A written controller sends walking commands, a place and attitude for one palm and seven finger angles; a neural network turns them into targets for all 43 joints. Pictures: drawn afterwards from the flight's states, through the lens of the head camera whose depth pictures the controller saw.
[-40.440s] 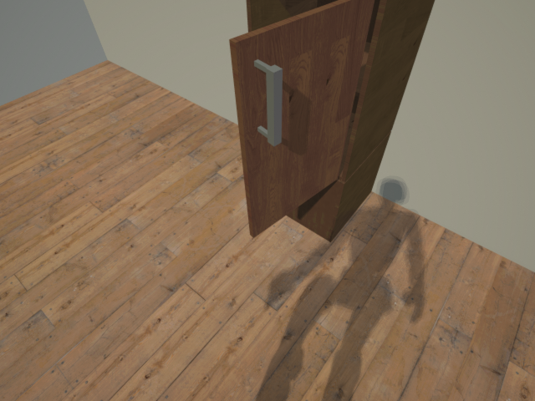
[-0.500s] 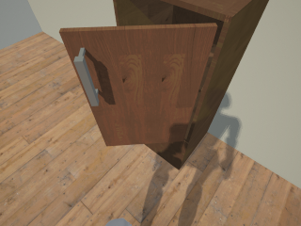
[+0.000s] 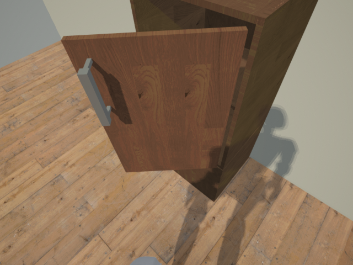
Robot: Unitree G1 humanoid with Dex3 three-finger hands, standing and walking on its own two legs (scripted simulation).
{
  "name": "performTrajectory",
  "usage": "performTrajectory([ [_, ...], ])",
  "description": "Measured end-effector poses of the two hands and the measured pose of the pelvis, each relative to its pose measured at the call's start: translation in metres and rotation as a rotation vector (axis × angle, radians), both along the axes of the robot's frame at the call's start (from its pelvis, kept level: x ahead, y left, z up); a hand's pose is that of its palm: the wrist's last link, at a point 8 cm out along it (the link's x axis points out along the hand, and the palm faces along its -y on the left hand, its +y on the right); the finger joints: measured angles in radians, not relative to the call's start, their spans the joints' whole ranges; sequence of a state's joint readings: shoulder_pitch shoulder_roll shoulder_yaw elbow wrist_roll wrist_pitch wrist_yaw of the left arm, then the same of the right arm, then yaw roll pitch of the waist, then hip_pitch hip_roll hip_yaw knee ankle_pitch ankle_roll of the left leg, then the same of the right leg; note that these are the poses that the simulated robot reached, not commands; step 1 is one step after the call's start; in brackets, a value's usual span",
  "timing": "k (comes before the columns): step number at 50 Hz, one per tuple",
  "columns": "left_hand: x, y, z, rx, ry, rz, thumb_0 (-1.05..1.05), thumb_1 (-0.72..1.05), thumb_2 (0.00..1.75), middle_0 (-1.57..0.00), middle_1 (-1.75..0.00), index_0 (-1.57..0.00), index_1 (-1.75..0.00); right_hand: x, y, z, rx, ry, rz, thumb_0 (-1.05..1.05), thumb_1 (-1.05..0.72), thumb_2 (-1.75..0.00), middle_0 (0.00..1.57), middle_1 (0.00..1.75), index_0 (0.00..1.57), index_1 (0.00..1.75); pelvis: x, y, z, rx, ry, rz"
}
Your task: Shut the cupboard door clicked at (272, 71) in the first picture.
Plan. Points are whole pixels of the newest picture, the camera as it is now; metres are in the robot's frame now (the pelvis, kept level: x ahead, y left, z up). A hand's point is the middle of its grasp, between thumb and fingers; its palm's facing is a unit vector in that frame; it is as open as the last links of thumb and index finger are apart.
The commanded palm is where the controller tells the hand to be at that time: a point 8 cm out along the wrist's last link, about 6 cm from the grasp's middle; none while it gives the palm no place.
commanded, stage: come to a stop and stand still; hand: left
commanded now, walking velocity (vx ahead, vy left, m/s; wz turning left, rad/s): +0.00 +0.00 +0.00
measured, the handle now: (98, 94) +0.46 +0.23 +0.12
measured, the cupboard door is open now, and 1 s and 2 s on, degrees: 44 44 44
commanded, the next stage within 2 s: look again from close up in 0.98 s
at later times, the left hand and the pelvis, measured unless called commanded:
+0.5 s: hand out of the picture -0.02 +0.21 -0.17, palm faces +0.02 -0.98 -0.17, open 7.3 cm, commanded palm none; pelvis -0.05 +0.03 +0.01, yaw -1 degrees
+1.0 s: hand out of the picture -0.07 +0.19 -0.18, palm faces +0.03 -0.99 -0.12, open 7.4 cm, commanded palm none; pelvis -0.04 +0.05 +0.01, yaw -1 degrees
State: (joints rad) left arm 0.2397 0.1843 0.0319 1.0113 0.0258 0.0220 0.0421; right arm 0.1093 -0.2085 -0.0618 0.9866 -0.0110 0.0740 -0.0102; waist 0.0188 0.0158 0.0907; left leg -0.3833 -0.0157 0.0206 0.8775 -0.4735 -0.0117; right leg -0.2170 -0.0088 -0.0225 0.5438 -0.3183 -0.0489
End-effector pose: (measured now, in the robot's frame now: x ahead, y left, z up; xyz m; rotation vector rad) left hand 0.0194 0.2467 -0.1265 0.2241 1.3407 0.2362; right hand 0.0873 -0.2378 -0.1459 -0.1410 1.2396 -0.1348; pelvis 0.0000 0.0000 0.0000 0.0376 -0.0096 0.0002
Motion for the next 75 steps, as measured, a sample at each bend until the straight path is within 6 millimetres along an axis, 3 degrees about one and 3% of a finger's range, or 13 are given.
performTrajectory([
  [5, -0.003, -0.004, 0.001, -0.024, -0.008, -0.025, 0.01, 0.91, 0.9, -0.2, -0.3, -0.2, -0.3, -0.032, -0.007, 0.007, -0.02, 0.044, -0.027, 0.01, -0.91, -0.9, 0.2, 0.3, 0.2, 0.29, -0.008, 0.0, 0.006, 0.006, 0.011, -0.005],
  [9, -0.003, -0.002, -0.011, -0.057, -0.034, -0.02, 0.01, 0.91, 0.9, -0.2, -0.3, -0.2, -0.3, -0.058, -0.004, 0.006, -0.051, 0.066, -0.029, 0.01, -0.91, -0.9, 0.2, 0.3, 0.2, 0.29, -0.015, 0.007, 0.0, -0.029, 0.004, 0.006],
  [18, -0.012, 0.002, -0.019, -0.118, -0.066, -0.028, 0.01, 0.92, 0.9, -0.2, -0.3, -0.2, -0.3, -0.117, 0.026, 0.017, -0.05, 0.128, -0.041, 0.01, -0.91, -0.9, 0.2, 0.3, 0.2, 0.29, -0.035, 0.02, 0.006, -0.043, -0.037, -0.015],
  [26, -0.047, 0.015, -0.018, -0.123, -0.004, -0.022, 0.01, 0.92, 0.9, -0.2, -0.3, -0.2, -0.3, -0.159, 0.056, 0.014, -0.007, 0.187, -0.065, 0.01, -0.91, -0.9, 0.2, 0.3, 0.2, 0.29, -0.047, 0.035, 0.008, -0.039, -0.034, -0.02],
  [32, -0.079, 0.018, -0.019, -0.127, 0.076, -0.001, 0.01, 0.91, 0.9, -0.2, -0.3, -0.2, -0.3, -0.177, 0.071, 0.012, 0.013, 0.224, -0.082, 0.01, -0.91, -0.9, 0.2, 0.3, 0.21, 0.29, -0.049, 0.042, 0.008, -0.035, -0.027, -0.021],
  [38, -0.1, 0.013, -0.02, -0.144, 0.133, 0.018, 0.01, 0.91, 0.9, -0.2, -0.3, -0.2, -0.3, -0.177, 0.077, 0.012, 0.013, 0.228, -0.087, 0.01, -0.91, -0.9, 0.2, 0.3, 0.21, 0.29, -0.047, 0.046, 0.008, -0.034, -0.023, -0.021],
  [44, -0.103, 0.004, -0.022, -0.167, 0.144, 0.02, 0.01, 0.91, 0.9, -0.2, -0.3, -0.2, -0.3, -0.164, 0.077, 0.013, 0.005, 0.196, -0.085, 0.01, -0.91, -0.9, 0.2, 0.3, 0.2, 0.29, -0.044, 0.047, 0.008, -0.035, -0.025, -0.023],
  [54, -0.079, -0.004, -0.024, -0.179, 0.088, 0.004, 0.01, 0.91, 0.9, -0.2, -0.3, -0.2, -0.3, -0.145, 0.074, 0.013, -0.001, 0.156, -0.077, 0.01, -0.92, -0.9, 0.2, 0.3, 0.2, 0.29, -0.039, 0.045, 0.007, -0.037, -0.026, -0.023],
  [67, -0.055, 0.033, -0.007, -0.044, 0.014, -0.02, 0.01, 0.91, 0.9, -0.2, -0.3, -0.2, -0.3, -0.121, 0.071, -0.009, 0.044, 0.071, -0.025, 0.02, -0.93, -0.9, 0.2, 0.3, 0.2, 0.29, -0.031, 0.048, -0.001, -0.028, -0.02, -0.011],
  [75, -0.036, 0.028, -0.001, -0.026, -0.002, -0.038, 0.01, 0.91, 0.9, -0.2, -0.3, -0.2, -0.3, -0.118, 0.06, -0.01, 0.054, 0.091, -0.016, 0.02, -0.92, -0.9, 0.2, 0.3, 0.2, 0.29, -0.028, 0.038, 0.001, -0.018, -0.012, -0.017],
])
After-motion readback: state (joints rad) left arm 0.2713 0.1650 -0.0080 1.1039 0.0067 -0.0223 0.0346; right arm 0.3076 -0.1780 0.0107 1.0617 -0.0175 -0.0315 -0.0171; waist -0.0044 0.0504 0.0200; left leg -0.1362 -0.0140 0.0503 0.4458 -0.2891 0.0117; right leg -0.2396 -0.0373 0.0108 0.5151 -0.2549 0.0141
